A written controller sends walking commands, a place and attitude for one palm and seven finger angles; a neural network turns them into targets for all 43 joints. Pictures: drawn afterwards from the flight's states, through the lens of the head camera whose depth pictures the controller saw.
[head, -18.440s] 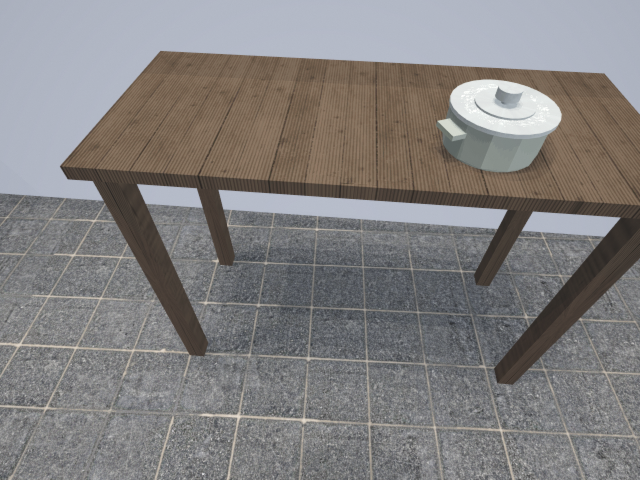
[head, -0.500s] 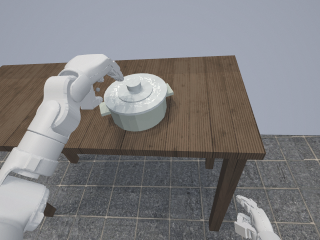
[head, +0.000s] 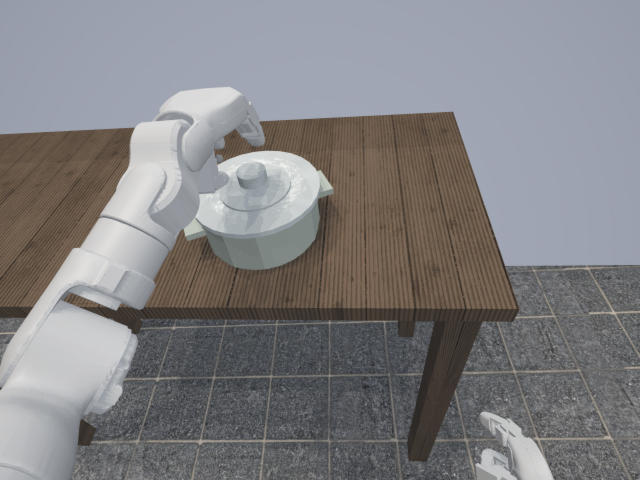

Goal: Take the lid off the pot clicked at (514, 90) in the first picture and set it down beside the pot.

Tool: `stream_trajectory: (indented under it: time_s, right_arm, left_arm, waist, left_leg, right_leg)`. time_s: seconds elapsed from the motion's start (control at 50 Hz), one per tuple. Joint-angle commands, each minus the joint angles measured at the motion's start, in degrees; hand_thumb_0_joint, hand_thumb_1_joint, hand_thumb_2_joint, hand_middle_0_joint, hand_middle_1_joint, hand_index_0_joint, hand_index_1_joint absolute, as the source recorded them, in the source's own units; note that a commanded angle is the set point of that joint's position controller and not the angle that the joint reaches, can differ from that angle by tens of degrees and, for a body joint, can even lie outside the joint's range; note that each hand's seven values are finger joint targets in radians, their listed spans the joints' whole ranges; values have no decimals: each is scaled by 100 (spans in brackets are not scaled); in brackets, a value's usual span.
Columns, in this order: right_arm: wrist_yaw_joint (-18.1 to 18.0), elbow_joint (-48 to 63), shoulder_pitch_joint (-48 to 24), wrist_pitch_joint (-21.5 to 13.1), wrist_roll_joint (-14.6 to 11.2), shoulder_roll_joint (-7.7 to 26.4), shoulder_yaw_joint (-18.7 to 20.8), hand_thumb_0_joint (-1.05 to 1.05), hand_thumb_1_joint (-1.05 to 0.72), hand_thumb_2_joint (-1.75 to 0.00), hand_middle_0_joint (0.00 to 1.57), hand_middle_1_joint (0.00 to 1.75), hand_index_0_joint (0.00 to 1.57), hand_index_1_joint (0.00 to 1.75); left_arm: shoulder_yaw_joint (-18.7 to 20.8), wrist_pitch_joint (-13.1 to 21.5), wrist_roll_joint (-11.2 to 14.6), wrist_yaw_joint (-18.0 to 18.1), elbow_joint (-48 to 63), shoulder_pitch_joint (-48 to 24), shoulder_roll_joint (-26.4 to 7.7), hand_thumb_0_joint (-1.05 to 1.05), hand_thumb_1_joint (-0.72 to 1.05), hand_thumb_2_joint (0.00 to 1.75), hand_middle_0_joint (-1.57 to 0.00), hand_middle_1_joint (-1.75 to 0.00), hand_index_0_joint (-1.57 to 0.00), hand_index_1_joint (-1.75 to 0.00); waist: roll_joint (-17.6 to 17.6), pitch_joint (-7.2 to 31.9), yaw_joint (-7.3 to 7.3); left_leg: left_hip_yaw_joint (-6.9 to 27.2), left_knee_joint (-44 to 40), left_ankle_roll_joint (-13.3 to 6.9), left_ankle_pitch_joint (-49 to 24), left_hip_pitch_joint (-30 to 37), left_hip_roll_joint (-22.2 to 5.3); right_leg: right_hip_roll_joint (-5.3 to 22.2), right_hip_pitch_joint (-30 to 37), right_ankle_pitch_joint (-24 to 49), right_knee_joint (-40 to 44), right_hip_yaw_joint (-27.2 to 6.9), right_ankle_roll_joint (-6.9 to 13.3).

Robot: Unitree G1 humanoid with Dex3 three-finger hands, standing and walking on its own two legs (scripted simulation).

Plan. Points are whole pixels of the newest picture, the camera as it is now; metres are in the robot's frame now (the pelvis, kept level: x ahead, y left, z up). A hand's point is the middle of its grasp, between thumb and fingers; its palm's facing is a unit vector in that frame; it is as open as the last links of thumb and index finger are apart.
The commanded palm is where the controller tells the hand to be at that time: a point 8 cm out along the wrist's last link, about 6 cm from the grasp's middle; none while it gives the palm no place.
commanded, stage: move the open hand above the knob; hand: left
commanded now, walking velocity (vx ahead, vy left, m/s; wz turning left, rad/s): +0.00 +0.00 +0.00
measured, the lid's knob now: (252, 175) +0.48 +0.11 +0.15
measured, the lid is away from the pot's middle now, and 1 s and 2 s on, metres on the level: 0.00 0.00 0.00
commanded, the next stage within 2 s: lower the open fingers around the knob in 1.08 s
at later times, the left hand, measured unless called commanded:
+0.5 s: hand (229, 144) +0.45 +0.12 +0.22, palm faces -0.19 -0.05 -0.98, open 9.9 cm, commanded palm +0.43 +0.13 +0.28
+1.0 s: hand (230, 150) +0.43 +0.11 +0.23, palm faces -0.17 -0.03 -0.99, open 9.9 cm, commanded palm +0.41 +0.12 +0.28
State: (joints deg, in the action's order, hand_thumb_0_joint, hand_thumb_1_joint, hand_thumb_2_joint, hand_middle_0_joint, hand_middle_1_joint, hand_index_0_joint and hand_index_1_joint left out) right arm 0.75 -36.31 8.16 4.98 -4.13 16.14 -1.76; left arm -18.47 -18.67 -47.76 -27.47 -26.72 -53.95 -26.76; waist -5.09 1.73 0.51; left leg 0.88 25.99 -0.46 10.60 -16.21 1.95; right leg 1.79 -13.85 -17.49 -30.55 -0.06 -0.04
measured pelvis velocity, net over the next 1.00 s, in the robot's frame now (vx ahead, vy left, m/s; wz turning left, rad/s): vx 0.00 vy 0.01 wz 0.01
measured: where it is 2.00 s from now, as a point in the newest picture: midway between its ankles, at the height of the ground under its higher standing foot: outside the picture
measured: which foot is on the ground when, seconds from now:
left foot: down 0.00-1.00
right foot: down 0.00-1.00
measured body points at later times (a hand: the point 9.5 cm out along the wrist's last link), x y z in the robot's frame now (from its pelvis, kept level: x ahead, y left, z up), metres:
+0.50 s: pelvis +0.01 +0.00 +0.00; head +0.01 -0.04 +0.45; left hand +0.46 +0.12 +0.27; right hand +0.14 -0.25 -0.12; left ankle +0.03 +0.12 -0.74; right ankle -0.02 -0.12 -0.74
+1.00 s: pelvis +0.00 +0.01 +0.00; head +0.00 -0.04 +0.45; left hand +0.44 +0.11 +0.28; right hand +0.19 -0.22 -0.11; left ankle +0.03 +0.12 -0.74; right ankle -0.02 -0.12 -0.74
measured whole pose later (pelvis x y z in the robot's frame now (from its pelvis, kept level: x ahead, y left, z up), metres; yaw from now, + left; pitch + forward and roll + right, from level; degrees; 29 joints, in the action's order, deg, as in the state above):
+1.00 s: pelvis +0.00 +0.01 +0.00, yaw +0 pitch +1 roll +1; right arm 1.5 -36.0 6.4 6.1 -4.1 14.6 -2.4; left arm -20.5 -19.8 -48.5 -27.2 -31.1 -58.3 -22.8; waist -5.0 2.8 0.2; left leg 1.0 25.5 -0.9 10.3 -16.4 2.4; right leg 2.3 -13.8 -17.2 -29.7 0.1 -0.4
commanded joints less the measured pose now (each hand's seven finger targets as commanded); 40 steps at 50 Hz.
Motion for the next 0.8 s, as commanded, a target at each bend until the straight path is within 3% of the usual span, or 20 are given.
stream_trajectory:
  time_s: [0.0, 0.04, 0.08, 0.14, 0.16, 0.22, 0.26, 0.34, 0.36, 0.42, 0.44, 0.46, 0.5, 0.54, 0.56, 0.58, 0.64, 0.66, 0.74, 0.78]
  right_arm:
    - [-29, 791, -610, -269, 6, 475, 169, 0, -90, -90, 20, 30, 20, 30]
    - [-26, 768, -524, -273, 10, 522, 219, 0, -90, -90, 20, 30, 20, 30]
    - [-46, 681, -434, -265, 36, 519, 182, 0, -90, -90, 20, 30, 20, 30]
    - [-31, 775, -415, -257, 25, 528, 222, 0, -90, -90, 20, 30, 20, 30]
    - [-35, 757, -401, -254, 40, 514, 193, 0, -90, -90, 20, 30, 20, 30]
    - [-66, 772, -361, -229, 32, 532, 187, 0, -90, -90, 20, 30, 20, 30]
    - [-50, 864, -392, -244, 25, 509, 214, 0, -90, -90, 20, 30, 20, 30]
    - [-18, 918, -337, -273, 26, 563, 272, 0, -90, -90, 20, 30, 20, 30]
    - [3, 881, -368, -277, 15, 511, 248, 0, -90, -90, 20, 30, 20, 30]
    - [47, 860, -418, -237, -11, 518, 251, 0, -90, -90, 20, 30, 20, 30]
    - [58, 919, -439, -214, -27, 559, 291, 0, -90, -90, 20, 30, 20, 30]
    - [49, 903, -483, -238, -18, 521, 253, 0, -90, -90, 20, 30, 20, 30]
    - [26, 858, -514, -225, -32, 505, 229, 0, -90, -90, 20, 30, 20, 30]
    - [15, 901, -498, -235, -16, 558, 278, 0, -90, -90, 20, 30, 20, 30]
    - [21, 903, -550, -261, -14, 508, 242, 0, -90, -90, 20, 30, 20, 30]
    - [27, 926, -577, -263, -3, 479, 233, 0, -90, -90, 20, 30, 20, 30]
    - [80, 890, -558, -204, -35, 510, 269, 0, -90, -90, 20, 30, 20, 30]
    - [74, 842, -559, -197, -27, 503, 224, 0, -90, -90, 20, 30, 20, 30]
    - [105, 972, -737, -172, -40, 450, 244, 0, -90, -90, 20, 30, 20, 30]
    - [101, 882, -723, -144, -8, 463, 193, 0, -90, -90, 20, 30, 20, 30]
  left_arm:
    - [777, -8, -215, 269, 464, -3429, -1164, 0, -36, 164, -87, -8, -87, -8]
    - [708, 15, -131, 267, 400, -3562, -1052, 0, -36, 164, -87, -8, -87, -8]
    - [843, -47, -266, 241, -247, -3532, -1198, 0, -36, 164, -87, -8, -87, -8]
    - [634, 19, -180, 195, -244, -3464, -894, 0, -36, 164, -87, -8, -87, -8]
    - [843, 37, -293, 199, -303, -3522, -1159, 0, -36, 164, -87, -8, -87, -8]
    - [854, 91, -308, 173, -450, -3523, -1209, 0, -36, 164, -87, -8, -87, -8]
    - [834, 183, -317, 192, 46, -3776, -1221, 0, -36, 164, -87, -8, -87, -8]
    - [1032, 237, -184, 215, 263, -3311, -1328, 0, -36, 164, -87, -8, -87, -8]
    - [1066, 218, -286, 234, 336, -3449, -1387, 0, -36, 164, -87, -8, -87, -8]
    - [782, 73, -242, 219, 138, -3212, -1013, 0, -36, 164, -87, -8, -87, -8]
    - [780, 81, -136, 212, 358, -3096, -953, 0, -36, 164, -87, -8, -87, -8]
    - [946, 79, -259, 231, 469, -3291, -1220, 0, -36, 164, -87, -8, -87, -8]
    - [770, 23, -284, 225, 397, -3466, -1093, 0, -36, 164, -87, -8, -87, -8]
    - [900, 54, -169, 223, 614, -3373, -1193, 0, -36, 164, -87, -8, -87, -8]
    - [1063, 71, -282, 237, 762, -3541, -1459, 0, -36, 164, -87, -8, -87, -8]
    - [785, 73, -247, 209, 811, -3566, -1145, 0, -36, 164, -87, -8, -87, -8]
    - [587, -41, -116, 194, 446, -3114, -749, 0, -36, 164, -87, -8, -87, -8]
    - [872, -61, -223, 207, 424, -3194, -1117, 0, -36, 164, -87, -8, -87, -8]
    - [387, -26, -121, 166, 1014, -3427, -590, 0, -36, 164, -87, -8, -87, -8]
    - [750, -83, -244, 197, 695, -3415, -1022, 0, -36, 164, -87, -8, -87, -8]
  waist:
    - [844, 1985, 48]
    - [716, 2100, 113]
    - [996, 1903, 87]
    - [885, 1968, 116]
    - [973, 2032, 61]
    - [1098, 1888, 67]
    - [828, 2147, 79]
    - [742, 2357, 29]
    - [771, 2290, 12]
    - [860, 1923, 30]
    - [730, 2028, 42]
    - [794, 2099, 3]
    - [838, 1964, 64]
    - [763, 2196, 59]
    - [723, 2373, 8]
    - [671, 2313, 51]
    - [633, 1980, 90]
    - [821, 2046, 29]
    - [515, 2246, 110]
    - [734, 2117, 32]
  left_leg:
    - [-132, -129, -321, -961, 1104, 230]
    - [-120, -86, -330, -1030, 1171, 230]
    - [-153, -131, -337, -989, 969, 233]
    - [-158, -111, -361, -1011, 1000, 250]
    - [-168, -149, -344, -1000, 965, 237]
    - [-208, -182, -371, -1008, 877, 233]
    - [-200, -173, -373, -1122, 1077, 218]
    - [-155, -95, -412, -1646, 1224, 200]
    - [-175, -120, -387, -1680, 1233, 192]
    - [-171, -167, -374, -1439, 1143, 190]
    - [-181, -155, -387, -1460, 1192, 187]
    - [-160, -157, -371, -1497, 1234, 180]
    - [-166, -161, -370, -1348, 1186, 192]
    - [-144, -99, -401, -1480, 1306, 181]
    - [-145, -116, -372, -1481, 1353, 177]
    - [-127, -105, -382, -1534, 1367, 193]
    - [-95, -73, -356, -1512, 1302, 175]
    - [-110, -115, -329, -1418, 1248, 168]
    - [-57, -34, -338, -1647, 1514, 166]
    - [-53, -90, -311, -1498, 1331, 164]
  right_leg:
    - [-263, 201, 1782, 435, 173, 175]
    - [-265, 225, 1909, 437, 180, 185]
    - [-258, 243, 1970, 453, 166, 163]
    - [-241, 263, 2039, 480, 157, 165]
    - [-232, 339, 2036, 452, 136, 158]
    - [-225, 349, 2110, 482, 134, 128]
    - [-226, 397, 2123, 472, 115, 153]
    - [-244, 596, 2562, 449, 117, 180]
    - [-239, 544, 2562, 420, 116, 178]
    - [-280, 288, 2232, 472, 181, 171]
    - [-266, 357, 2263, 510, 193, 186]
    - [-260, 375, 2254, 456, 173, 190]
    - [-270, 257, 2141, 470, 186, 177]
    - [-272, 357, 2241, 482, 180, 189]
    - [-255, 432, 2228, 423, 136, 182]
    - [-269, 361, 2252, 418, 165, 191]
    - [-290, 103, 2101, 460, 241, 222]
    - [-278, 200, 2080, 435, 231, 207]
    - [-277, 118, 2106, 411, 248, 238]
    - [-294, 173, 2047, 400, 249, 243]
